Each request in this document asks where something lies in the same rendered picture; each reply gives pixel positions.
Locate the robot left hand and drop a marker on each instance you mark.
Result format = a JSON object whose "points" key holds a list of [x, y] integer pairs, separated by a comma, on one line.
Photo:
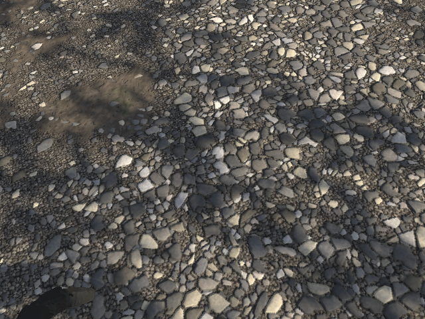
{"points": [[55, 301]]}

